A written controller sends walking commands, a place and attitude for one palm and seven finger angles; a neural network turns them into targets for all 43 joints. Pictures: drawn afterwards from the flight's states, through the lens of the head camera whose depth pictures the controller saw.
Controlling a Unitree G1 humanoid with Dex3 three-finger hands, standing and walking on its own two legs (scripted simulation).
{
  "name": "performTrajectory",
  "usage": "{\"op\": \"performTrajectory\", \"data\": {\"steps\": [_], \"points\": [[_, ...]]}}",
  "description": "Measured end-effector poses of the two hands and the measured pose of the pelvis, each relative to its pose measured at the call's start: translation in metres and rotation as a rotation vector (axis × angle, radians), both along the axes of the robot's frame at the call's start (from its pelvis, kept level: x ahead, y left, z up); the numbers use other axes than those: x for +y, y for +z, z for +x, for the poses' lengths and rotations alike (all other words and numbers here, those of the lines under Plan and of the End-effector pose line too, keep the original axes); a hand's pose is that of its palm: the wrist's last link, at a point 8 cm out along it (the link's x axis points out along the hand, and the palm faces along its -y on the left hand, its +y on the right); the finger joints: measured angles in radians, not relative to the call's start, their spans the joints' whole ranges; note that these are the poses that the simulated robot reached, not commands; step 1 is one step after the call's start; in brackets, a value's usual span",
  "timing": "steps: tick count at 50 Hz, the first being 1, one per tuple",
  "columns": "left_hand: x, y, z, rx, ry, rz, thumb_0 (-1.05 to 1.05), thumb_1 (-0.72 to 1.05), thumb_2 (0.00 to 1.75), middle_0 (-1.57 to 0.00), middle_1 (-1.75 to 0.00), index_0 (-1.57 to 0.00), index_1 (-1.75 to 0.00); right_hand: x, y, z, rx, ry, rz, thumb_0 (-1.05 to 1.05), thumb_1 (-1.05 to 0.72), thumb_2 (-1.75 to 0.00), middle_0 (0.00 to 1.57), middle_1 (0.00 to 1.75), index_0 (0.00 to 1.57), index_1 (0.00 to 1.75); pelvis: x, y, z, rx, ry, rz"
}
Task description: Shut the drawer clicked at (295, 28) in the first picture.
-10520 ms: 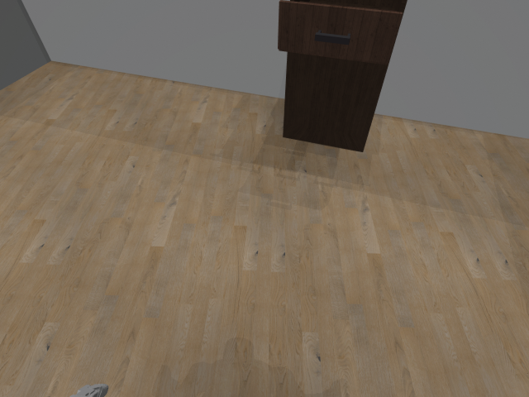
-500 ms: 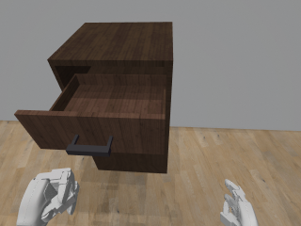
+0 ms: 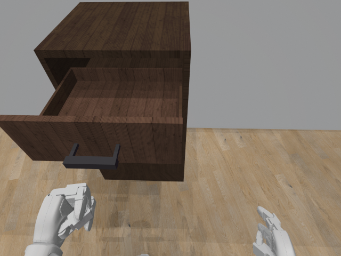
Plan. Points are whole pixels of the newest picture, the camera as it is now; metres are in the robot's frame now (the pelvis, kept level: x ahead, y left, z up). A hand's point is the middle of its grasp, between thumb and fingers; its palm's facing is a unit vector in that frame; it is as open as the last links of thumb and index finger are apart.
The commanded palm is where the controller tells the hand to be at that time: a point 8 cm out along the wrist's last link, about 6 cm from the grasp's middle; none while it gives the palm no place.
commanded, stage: bring the fist close to the handle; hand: left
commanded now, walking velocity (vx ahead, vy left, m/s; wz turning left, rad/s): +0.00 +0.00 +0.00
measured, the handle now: (93, 155) +0.35 +0.22 +0.03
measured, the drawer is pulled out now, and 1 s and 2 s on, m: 0.28 0.28 0.20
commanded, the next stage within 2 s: push the drawer shut in 0.82 s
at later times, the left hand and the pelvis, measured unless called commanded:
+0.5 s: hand (100, 200) +0.24 +0.18 +0.03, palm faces +0.01 -1.00 -0.04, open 3.3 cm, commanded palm +0.21 +0.23 +0.03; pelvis +0.00 +0.01 -0.03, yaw -1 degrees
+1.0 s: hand (98, 200) +0.24 +0.18 +0.03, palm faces +0.01 -1.00 -0.04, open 3.3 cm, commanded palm +0.22 +0.24 +0.03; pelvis +0.00 +0.01 -0.03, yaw -1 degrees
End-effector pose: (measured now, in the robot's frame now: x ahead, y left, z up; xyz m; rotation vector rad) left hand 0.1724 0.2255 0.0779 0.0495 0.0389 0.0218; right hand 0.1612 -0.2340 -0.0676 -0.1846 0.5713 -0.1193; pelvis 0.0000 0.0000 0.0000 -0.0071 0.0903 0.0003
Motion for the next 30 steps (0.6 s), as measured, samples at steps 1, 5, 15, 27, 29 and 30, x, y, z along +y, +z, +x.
{"op": "performTrajectory", "data": {"steps": [1, 5, 15, 27, 29, 30], "points": [[0.000, -0.002, 0.002, 0.000, 0.000, 0.000, 0.02, 0.89, 0.90, -1.40, -1.60, -1.40, -1.60, 0.000, -0.002, -0.001, 0.007, -0.001, 0.000, 0.02, -0.90, -0.90, 0.20, 0.30, 0.20, 0.30, 0.001, -0.001, 0.000, 0.004, -0.001, 0.000], [0.001, -0.010, 0.008, 0.000, -0.001, -0.001, 0.02, 0.89, 0.90, -1.40, -1.60, -1.40, -1.60, 0.002, -0.008, -0.004, 0.033, -0.001, -0.002, 0.02, -0.90, -0.90, 0.20, 0.30, 0.20, 0.30, 0.003, -0.005, -0.001, 0.023, -0.002, -0.001], [0.002, -0.031, 0.032, -0.006, -0.013, -0.007, 0.02, 0.90, 0.90, -1.40, -1.60, -1.40, -1.60, 0.006, -0.023, -0.009, 0.084, 0.004, -0.012, 0.02, -0.90, -0.90, 0.20, 0.30, 0.20, 0.30, 0.007, -0.016, -0.003, 0.071, -0.006, -0.007], [0.006, -0.049, 0.044, -0.005, -0.012, -0.013, 0.02, 0.90, 0.90, -1.39, -1.60, -1.40, -1.60, 0.006, -0.034, -0.011, 0.127, -0.009, -0.021, 0.02, -0.90, -0.90, 0.20, 0.30, 0.20, 0.30, 0.011, -0.026, -0.003, 0.109, -0.015, -0.012], [0.005, -0.047, 0.044, -0.013, -0.014, -0.012, 0.02, 0.90, 0.90, -1.39, -1.60, -1.40, -1.60, 0.007, -0.034, -0.012, 0.129, -0.011, -0.020, 0.02, -0.90, -0.90, 0.20, 0.30, 0.20, 0.30, 0.011, -0.027, -0.003, 0.110, -0.014, -0.014], [0.005, -0.046, 0.044, -0.016, -0.015, -0.011, 0.02, 0.90, 0.90, -1.39, -1.60, -1.40, -1.60, 0.008, -0.034, -0.012, 0.130, -0.012, -0.019, 0.02, -0.90, -0.90, 0.20, 0.30, 0.20, 0.30, 0.012, -0.027, -0.003, 0.110, -0.014, -0.014]]}}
